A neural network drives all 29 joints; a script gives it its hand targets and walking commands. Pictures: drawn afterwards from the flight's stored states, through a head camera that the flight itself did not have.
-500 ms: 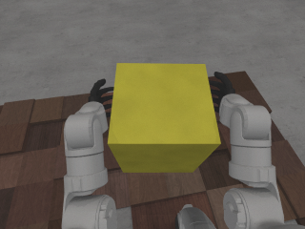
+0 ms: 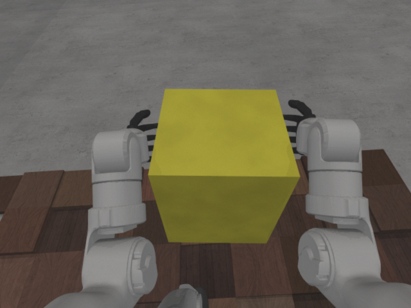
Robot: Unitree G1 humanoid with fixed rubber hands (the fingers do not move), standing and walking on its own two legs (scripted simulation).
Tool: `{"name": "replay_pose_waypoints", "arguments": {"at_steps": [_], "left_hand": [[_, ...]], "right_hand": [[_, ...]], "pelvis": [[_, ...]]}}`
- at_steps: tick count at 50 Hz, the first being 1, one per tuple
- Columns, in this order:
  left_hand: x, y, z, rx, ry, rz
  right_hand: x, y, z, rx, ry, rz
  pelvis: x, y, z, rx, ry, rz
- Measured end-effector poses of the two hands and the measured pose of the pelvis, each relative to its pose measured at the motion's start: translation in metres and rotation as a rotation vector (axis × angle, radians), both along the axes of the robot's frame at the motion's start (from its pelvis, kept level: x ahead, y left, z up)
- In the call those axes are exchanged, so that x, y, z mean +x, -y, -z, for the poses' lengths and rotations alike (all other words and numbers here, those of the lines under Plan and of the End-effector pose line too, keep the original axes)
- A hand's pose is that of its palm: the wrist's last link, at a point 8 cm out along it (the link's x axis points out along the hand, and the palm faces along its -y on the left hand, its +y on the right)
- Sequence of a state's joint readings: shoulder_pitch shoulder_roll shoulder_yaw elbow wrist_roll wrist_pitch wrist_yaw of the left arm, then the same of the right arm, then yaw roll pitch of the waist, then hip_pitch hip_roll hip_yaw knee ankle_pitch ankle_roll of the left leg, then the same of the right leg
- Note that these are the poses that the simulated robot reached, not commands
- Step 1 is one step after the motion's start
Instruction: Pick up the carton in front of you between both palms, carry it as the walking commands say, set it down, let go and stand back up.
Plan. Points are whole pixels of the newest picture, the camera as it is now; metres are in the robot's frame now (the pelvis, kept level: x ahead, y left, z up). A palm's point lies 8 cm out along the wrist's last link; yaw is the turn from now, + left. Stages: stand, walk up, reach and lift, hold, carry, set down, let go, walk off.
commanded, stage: carry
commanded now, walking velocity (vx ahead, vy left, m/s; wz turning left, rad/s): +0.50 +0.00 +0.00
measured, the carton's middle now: (218, 170) +0.36 +0.01 +0.05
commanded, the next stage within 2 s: none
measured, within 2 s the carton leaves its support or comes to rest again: neither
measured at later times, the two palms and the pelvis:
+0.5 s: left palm (171, 51) +0.67 +0.13 +0.14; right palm (290, 44) +0.68 -0.17 +0.14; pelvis +0.32 -0.02 +0.02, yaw +1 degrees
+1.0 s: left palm (168, 13) +1.00 +0.19 +0.09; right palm (254, 7) +1.00 -0.11 +0.10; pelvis +0.65 +0.04 -0.01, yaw +0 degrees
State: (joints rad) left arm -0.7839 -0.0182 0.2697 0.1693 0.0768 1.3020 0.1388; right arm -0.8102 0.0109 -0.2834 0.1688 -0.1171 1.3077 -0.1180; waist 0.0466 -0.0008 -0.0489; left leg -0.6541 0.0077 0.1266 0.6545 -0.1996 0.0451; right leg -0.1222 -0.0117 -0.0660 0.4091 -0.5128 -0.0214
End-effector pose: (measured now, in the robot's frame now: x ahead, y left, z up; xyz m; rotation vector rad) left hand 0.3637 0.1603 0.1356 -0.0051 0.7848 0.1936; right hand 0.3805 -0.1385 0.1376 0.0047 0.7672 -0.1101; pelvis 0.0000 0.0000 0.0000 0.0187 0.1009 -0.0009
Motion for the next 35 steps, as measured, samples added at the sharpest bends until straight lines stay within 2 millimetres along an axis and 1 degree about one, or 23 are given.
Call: {"name": "replay_pose_waypoints", "arguments": {"at_steps": [3,6,8,10,13,16,21,24,30,35], "left_hand": [[0.047,0.003,0.023,-0.012,-0.004,0.048],[0.081,0.01,0.042,-0.013,-0.041,0.086],[0.101,0.014,0.048,-0.014,-0.06,0.099],[0.122,0.017,0.048,-0.015,-0.059,0.108],[0.156,0.02,0.042,-0.021,-0.028,0.106],[0.192,0.021,0.032,-0.026,0.017,0.094],[0.258,0.025,0.01,-0.012,0.103,0.069],[0.296,0.027,-0.001,0.018,0.126,0.05],[0.353,0.018,-0.009,0.038,0.045,0.008],[0.413,0.008,-0.022,0.04,0.052,-0.009]], "right_hand": [[0.032,0.003,0.019,-0.031,-0.004,0.036],[0.053,0.01,0.04,-0.042,-0.043,0.069],[0.066,0.014,0.048,-0.035,-0.063,0.087],[0.083,0.017,0.049,-0.029,-0.063,0.102],[0.117,0.02,0.042,-0.02,-0.031,0.112],[0.158,0.021,0.03,-0.015,0.014,0.105],[0.236,0.025,0.006,-0.02,0.099,0.062],[0.285,0.028,-0.002,-0.021,0.124,0.019],[0.361,0.017,-0.01,-0.026,0.046,-0.049],[0.424,0.006,-0.021,-0.02,0.053,-0.06]], "pelvis": [[0.042,-0.01,0.01,0.002,0.024,-0.001],[0.075,-0.017,0.004,-0.003,0.027,-0.002],[0.096,-0.019,-0.003,-0.008,0.024,0.0],[0.118,-0.021,-0.01,-0.016,0.018,0.003],[0.152,-0.02,-0.017,-0.026,0.006,0.005],[0.191,-0.014,-0.022,-0.032,-0.003,0.001],[0.265,0.004,-0.019,-0.028,0.006,-0.006],[0.309,0.014,-0.014,-0.036,0.025,-0.011],[0.378,0.024,-0.031,-0.017,0.017,-0.02],[0.435,0.021,-0.037,-0.016,0.007,-0.018]]}}
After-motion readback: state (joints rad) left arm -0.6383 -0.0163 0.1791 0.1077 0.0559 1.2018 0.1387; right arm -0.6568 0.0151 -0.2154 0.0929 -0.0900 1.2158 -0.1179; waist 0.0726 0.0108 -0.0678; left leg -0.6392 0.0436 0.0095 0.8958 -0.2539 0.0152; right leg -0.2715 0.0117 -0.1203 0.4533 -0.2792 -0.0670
